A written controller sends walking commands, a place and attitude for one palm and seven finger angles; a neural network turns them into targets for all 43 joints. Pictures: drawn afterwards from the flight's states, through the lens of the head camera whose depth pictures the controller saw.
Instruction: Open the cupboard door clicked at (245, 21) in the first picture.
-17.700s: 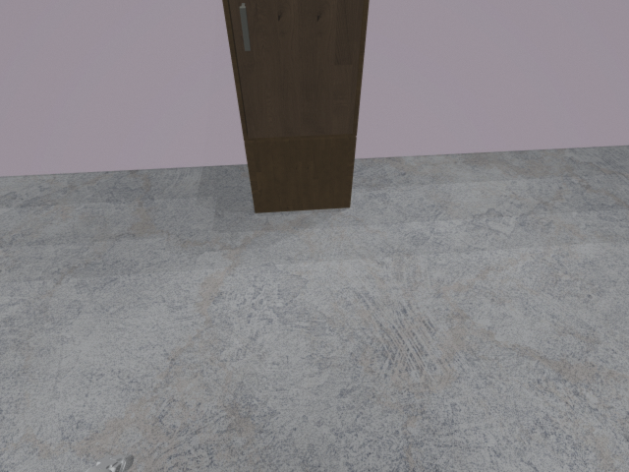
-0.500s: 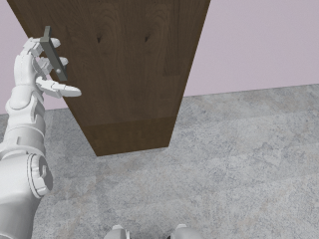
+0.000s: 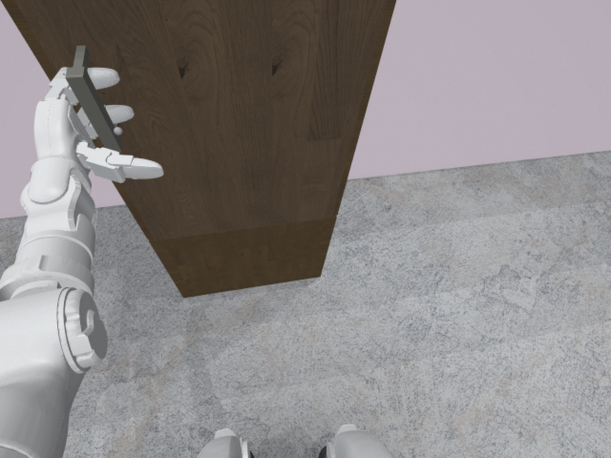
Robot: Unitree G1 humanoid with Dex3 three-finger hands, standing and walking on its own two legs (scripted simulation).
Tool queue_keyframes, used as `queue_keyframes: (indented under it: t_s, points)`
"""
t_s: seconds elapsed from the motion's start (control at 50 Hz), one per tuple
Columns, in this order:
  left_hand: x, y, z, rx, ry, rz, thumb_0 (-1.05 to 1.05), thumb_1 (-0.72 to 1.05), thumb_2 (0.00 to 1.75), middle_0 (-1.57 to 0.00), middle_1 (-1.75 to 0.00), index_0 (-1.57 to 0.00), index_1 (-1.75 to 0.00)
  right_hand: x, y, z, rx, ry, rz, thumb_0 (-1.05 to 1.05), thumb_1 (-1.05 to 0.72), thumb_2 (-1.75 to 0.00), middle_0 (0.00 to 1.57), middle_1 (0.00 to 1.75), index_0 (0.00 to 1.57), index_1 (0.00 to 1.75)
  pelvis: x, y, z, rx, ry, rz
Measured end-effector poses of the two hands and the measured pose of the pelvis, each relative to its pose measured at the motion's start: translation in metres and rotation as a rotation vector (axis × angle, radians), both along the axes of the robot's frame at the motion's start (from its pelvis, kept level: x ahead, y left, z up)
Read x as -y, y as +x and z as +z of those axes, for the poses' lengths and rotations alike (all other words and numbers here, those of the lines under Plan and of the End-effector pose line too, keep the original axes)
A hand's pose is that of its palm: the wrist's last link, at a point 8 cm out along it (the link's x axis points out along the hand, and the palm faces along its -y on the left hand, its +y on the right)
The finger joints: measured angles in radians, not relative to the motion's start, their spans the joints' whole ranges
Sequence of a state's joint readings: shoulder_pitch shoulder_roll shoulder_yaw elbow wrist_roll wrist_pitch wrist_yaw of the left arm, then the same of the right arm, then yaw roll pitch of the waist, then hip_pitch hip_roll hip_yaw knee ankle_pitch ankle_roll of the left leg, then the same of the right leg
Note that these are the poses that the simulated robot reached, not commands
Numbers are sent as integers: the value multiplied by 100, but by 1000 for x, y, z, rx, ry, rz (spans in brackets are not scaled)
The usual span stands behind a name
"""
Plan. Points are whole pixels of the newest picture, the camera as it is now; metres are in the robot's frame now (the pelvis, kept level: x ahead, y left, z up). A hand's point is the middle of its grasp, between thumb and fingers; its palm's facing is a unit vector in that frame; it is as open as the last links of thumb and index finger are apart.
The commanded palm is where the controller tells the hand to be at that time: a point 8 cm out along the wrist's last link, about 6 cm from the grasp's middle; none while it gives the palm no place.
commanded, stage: slide the fingers in behind the handle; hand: left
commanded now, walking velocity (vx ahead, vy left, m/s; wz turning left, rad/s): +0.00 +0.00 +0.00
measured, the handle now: (98, 103) +0.56 +0.23 +0.11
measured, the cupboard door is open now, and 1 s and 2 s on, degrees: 0 0 41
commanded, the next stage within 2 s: close the thumb around the handle in 0.14 s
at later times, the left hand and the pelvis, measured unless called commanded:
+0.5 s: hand (121, 130) +0.51 +0.19 +0.11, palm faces +0.11 -0.99 -0.01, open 12.1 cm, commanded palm +0.48 +0.23 +0.11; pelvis +0.01 +0.00 +0.00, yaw +0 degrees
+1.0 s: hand (120, 130) +0.51 +0.19 +0.11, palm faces +0.10 -0.99 +0.00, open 5.3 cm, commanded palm +0.48 +0.24 +0.11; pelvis +0.01 +0.00 +0.00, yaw +0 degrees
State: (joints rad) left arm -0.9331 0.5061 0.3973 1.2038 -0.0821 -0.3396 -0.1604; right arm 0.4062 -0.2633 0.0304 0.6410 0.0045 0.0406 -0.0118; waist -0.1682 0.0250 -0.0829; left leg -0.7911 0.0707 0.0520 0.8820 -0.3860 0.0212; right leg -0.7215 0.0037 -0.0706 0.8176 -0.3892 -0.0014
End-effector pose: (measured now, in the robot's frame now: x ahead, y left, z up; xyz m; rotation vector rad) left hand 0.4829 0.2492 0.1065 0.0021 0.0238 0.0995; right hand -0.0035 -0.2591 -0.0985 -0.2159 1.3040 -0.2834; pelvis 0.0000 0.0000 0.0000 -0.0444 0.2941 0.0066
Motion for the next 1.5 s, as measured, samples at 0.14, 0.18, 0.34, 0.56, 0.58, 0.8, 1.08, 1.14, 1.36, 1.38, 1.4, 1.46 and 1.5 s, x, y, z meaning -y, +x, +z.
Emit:
queue_keyframes:
  t_s: [0.14,0.18,0.34,0.56,0.58,0.8,1.08,1.14,1.36,1.38,1.4,1.46,1.5]
  points:
    - [2,5,3,30,-7,-11,-2,-50,30,-31,-121,-30,-120,-1,-2,-1,-22,1,-1,1,-91,-90,20,30,21,30,-2,4,-1,-9,-1,-3]
    - [2,4,4,24,1,-13,-2,-50,30,-31,-121,-31,-120,-1,-2,-1,-24,3,-4,1,-91,-90,20,30,21,30,-3,6,0,-9,-1,-3]
    - [4,0,1,12,-9,-2,-2,-47,31,-31,-121,-30,-121,-3,6,0,-10,13,-1,1,-91,-90,20,30,21,30,-3,9,1,4,-1,-3]
    - [5,-1,2,19,6,13,-1,-6,49,-33,-125,-32,-125,-1,12,-3,2,16,14,1,-91,-90,20,30,21,30,-2,6,0,3,0,4]
    - [5,-1,2,19,7,14,-1,-1,51,-33,-125,-32,-125,0,12,-4,1,18,14,1,-91,-90,20,30,21,30,-1,6,0,2,1,4]
    - [4,-1,2,13,4,13,0,58,76,-37,-131,-36,-132,5,9,-2,-11,11,11,1,-91,-90,20,30,21,30,3,7,1,1,2,6]
    - [4,-1,3,14,4,5,1,80,85,-38,-135,-38,-135,9,9,-1,-15,3,9,1,-91,-90,20,30,21,30,4,8,1,2,2,8]
    - [3,-1,3,15,7,0,0,80,85,-39,-135,-38,-135,8,10,-2,-9,5,6,1,-91,-90,20,30,21,30,4,8,1,0,5,2]
    - [10,-30,2,38,0,-26,1,80,82,-39,-135,-38,-135,2,33,2,72,40,-9,1,-91,-90,20,30,21,30,3,17,8,35,13,-21]
    - [11,-36,1,41,-2,-30,1,80,81,-39,-135,-38,-135,1,38,2,89,44,-8,1,-91,-90,20,30,21,30,2,18,9,41,14,-23]
    - [13,-42,1,45,-4,-34,1,80,81,-39,-135,-38,-135,1,43,4,108,49,-6,1,-91,-90,20,30,20,30,2,19,10,48,14,-24]
    - [20,-63,0,57,-9,-51,1,78,79,-39,-135,-38,-135,-2,63,7,176,63,9,1,-91,-90,20,30,20,30,1,21,13,72,16,-26]
    - [27,-80,0,64,-15,-63,1,78,78,-39,-135,-38,-135,-4,79,11,228,74,27,1,-91,-90,20,30,20,30,1,22,15,88,18,-25]
